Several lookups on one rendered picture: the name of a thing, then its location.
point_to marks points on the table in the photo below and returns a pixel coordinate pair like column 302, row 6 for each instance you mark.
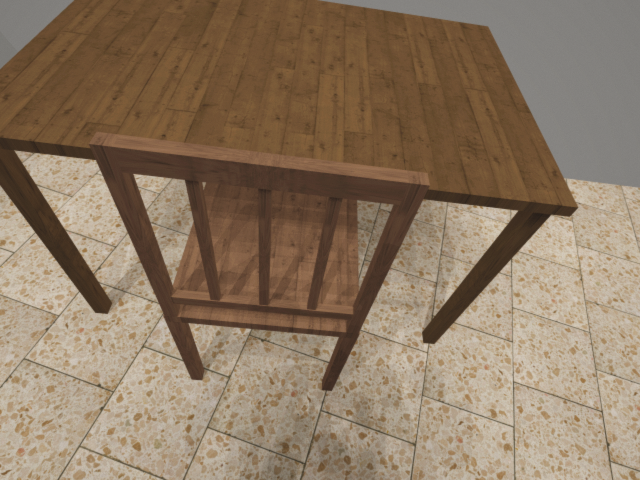
column 303, row 78

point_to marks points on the chair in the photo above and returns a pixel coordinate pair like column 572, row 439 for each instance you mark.
column 274, row 241

